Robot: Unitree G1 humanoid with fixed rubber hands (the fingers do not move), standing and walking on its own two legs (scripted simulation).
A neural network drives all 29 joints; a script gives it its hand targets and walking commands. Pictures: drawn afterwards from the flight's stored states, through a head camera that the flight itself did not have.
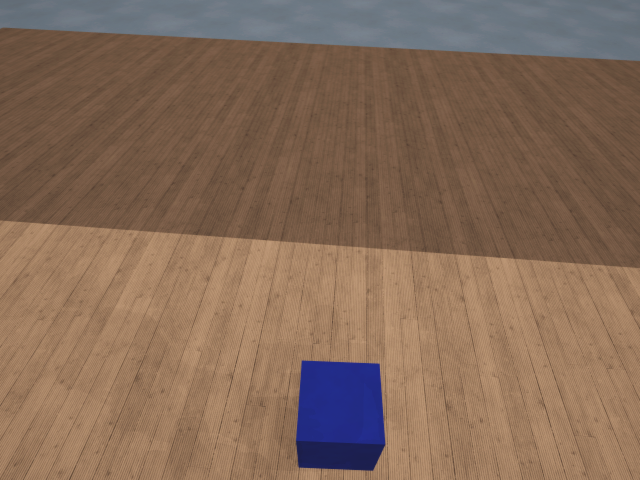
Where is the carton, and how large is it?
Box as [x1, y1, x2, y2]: [296, 361, 384, 470]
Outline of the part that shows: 302,361 296,435 299,467 372,470 384,445 379,364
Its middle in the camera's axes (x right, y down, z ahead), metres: +0.05 +0.49 +1.07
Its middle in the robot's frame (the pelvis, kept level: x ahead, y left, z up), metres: +0.43 -0.04 -0.64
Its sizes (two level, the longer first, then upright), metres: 0.210 0.200 0.250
